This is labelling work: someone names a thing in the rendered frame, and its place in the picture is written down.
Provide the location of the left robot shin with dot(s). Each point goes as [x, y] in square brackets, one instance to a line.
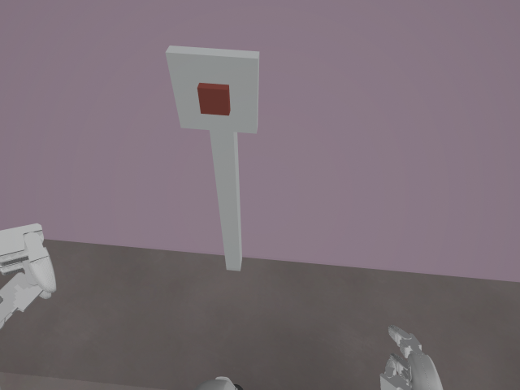
[225, 378]

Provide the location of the button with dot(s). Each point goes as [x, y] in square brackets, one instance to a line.
[214, 99]

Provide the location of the panel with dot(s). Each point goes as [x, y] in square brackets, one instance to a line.
[189, 66]

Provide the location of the right robot hand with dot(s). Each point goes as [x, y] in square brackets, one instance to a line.
[417, 373]

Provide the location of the left robot hand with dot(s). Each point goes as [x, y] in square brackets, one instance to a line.
[21, 249]

